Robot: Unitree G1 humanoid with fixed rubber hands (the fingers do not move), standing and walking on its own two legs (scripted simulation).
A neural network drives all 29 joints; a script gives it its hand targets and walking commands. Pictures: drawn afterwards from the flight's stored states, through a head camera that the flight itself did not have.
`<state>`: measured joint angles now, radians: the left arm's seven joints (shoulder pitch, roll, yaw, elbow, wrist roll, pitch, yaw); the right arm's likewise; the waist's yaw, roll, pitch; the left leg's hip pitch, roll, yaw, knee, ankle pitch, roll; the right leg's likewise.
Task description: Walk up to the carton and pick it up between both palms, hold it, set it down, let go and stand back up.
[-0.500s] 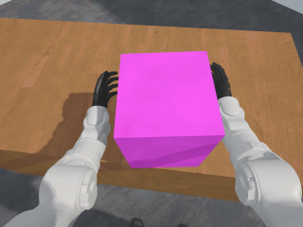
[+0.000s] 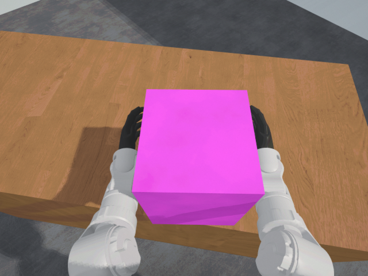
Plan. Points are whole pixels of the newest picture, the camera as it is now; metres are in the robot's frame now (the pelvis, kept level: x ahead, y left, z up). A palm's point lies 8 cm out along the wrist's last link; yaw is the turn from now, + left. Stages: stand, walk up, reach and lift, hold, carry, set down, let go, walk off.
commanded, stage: reach and lift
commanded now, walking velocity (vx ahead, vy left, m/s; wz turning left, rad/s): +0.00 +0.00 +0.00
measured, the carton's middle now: (194, 164) +0.37 -0.01 -0.01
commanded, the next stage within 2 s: none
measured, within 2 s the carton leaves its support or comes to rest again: leaves its support in 1.98 s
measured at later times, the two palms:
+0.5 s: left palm (127, 142) +0.42 +0.14 +0.01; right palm (260, 142) +0.41 -0.15 +0.02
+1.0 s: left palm (126, 144) +0.41 +0.15 +0.01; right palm (259, 143) +0.41 -0.15 +0.02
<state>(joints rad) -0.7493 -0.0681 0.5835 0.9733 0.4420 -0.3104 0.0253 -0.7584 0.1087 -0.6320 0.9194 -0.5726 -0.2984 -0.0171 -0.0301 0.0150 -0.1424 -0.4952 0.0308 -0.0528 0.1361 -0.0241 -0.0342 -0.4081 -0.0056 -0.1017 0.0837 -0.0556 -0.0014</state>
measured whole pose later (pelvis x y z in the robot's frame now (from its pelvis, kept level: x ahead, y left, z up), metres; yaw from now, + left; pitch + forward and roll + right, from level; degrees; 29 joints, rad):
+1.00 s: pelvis -0.01 +0.00 +0.00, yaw -1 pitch +22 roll -1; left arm -0.78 -0.07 0.57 0.95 0.45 -0.26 0.02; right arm -0.76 0.12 -0.65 0.86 -0.59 -0.26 0.00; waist -0.01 0.01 -0.12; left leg -0.51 0.03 -0.04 0.13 -0.01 -0.03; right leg -0.42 -0.01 -0.09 0.07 -0.03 0.00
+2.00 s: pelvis -0.02 +0.01 +0.00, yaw -1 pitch +23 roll -1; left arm -0.75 -0.03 0.47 1.10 0.28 -0.34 0.09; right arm -0.74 0.05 -0.47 0.99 -0.43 -0.32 -0.09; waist -0.02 0.01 -0.21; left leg -0.56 0.03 -0.04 0.16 -0.01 -0.02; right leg -0.48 -0.01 -0.08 0.11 -0.03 0.01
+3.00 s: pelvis -0.04 +0.00 +0.01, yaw +0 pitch +2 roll -1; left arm -0.61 -0.05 0.34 0.67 0.26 0.09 0.03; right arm -0.62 0.05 -0.25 0.77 -0.17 -0.04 -0.12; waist -0.05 -0.02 -0.03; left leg -0.19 0.03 -0.06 0.21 -0.06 -0.03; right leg -0.09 0.00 -0.10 0.12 -0.07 0.00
